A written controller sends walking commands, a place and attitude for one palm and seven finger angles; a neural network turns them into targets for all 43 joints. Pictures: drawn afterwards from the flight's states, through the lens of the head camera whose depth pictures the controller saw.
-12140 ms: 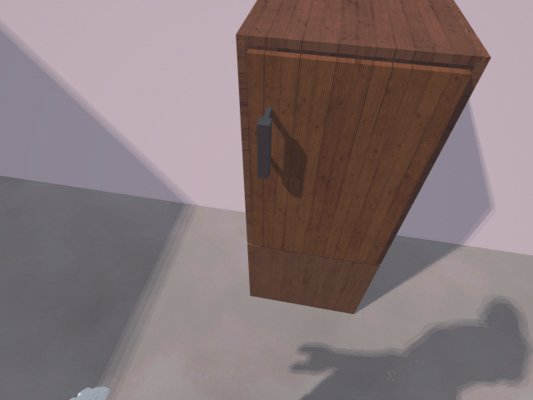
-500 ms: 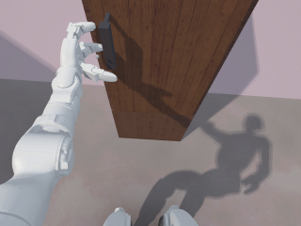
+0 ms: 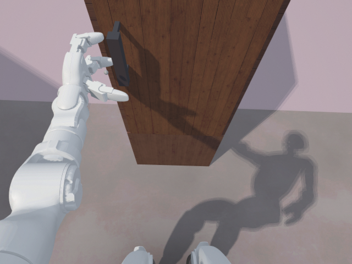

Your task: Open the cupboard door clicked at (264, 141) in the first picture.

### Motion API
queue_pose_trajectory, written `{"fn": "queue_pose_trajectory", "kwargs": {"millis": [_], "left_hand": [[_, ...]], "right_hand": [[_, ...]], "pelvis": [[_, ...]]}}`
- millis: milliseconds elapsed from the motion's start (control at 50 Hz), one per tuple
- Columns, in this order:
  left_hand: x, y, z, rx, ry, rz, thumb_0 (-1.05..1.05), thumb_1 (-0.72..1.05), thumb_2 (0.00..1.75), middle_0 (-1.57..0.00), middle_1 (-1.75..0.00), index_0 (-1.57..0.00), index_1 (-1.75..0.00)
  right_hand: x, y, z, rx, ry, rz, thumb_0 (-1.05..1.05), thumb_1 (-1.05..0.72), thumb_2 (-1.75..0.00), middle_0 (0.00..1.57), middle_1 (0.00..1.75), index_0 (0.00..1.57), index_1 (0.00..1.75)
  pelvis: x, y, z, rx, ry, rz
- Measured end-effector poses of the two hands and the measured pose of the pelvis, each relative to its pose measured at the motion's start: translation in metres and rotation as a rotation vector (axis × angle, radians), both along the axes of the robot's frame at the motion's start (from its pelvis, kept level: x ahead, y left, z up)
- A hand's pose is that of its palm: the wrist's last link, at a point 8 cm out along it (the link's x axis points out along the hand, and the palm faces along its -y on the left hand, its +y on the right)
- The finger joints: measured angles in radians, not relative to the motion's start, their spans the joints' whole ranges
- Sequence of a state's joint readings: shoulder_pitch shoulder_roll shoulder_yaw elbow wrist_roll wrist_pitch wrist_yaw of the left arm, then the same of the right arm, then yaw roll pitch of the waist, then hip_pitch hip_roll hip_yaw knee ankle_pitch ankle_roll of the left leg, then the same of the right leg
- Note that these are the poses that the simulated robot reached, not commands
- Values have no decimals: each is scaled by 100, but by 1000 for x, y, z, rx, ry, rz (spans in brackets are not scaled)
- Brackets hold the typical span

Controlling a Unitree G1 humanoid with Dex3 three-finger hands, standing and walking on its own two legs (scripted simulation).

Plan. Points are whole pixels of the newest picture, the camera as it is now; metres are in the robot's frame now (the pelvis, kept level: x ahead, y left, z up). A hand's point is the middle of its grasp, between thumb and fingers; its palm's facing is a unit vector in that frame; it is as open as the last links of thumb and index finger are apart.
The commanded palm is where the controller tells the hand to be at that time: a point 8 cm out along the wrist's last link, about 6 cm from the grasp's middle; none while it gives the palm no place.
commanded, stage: move the hooked fingers beside the handle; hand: left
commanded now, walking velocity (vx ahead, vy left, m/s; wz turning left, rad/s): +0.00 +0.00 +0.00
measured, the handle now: (120, 55) +0.57 +0.10 +0.11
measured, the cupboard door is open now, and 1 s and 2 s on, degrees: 0 0 0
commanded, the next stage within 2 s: slide the fingers in behind the handle in 2.00 s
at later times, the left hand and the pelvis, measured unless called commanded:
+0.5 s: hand (109, 69) +0.52 +0.12 +0.11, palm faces -0.10 -1.00 -0.01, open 14.3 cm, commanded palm +0.50 +0.18 +0.11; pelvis +0.00 +0.00 +0.00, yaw -2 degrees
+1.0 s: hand (93, 67) +0.52 +0.15 +0.11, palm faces -0.10 -1.00 -0.01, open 14.0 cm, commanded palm +0.50 +0.21 +0.11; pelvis +0.00 +0.00 +0.00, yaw -3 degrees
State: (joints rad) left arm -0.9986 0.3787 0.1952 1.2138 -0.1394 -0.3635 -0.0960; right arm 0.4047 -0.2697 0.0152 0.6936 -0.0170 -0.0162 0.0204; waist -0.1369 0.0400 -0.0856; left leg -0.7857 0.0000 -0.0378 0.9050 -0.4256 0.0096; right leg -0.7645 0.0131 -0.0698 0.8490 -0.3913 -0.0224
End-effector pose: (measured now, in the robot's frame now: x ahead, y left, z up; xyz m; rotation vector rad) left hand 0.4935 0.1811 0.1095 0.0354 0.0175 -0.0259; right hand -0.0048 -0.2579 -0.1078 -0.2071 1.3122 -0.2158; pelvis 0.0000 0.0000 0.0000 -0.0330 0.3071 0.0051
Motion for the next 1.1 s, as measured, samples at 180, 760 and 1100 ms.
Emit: {"fn": "queue_pose_trajectory", "kwargs": {"millis": [180,760,1100], "left_hand": [[1,3,0,-2,2,-9,-2,-50,30,-30,-120,-7,-115],[11,18,3,-8,18,-45,-2,-50,30,-30,-120,-31,-121],[14,29,3,-25,11,-62,-2,-50,30,-30,-120,-30,-120]], "right_hand": [[0,-2,1,-4,2,-15,1,-91,-90,20,30,20,30],[-17,-5,9,-39,3,-98,1,-91,-90,20,30,20,30],[-25,-1,14,-65,31,-102,1,-91,-90,20,30,20,30]], "pelvis": [[2,-1,1,2,-1,-8],[0,-2,3,6,2,-53],[2,5,2,-4,13,-52]]}}
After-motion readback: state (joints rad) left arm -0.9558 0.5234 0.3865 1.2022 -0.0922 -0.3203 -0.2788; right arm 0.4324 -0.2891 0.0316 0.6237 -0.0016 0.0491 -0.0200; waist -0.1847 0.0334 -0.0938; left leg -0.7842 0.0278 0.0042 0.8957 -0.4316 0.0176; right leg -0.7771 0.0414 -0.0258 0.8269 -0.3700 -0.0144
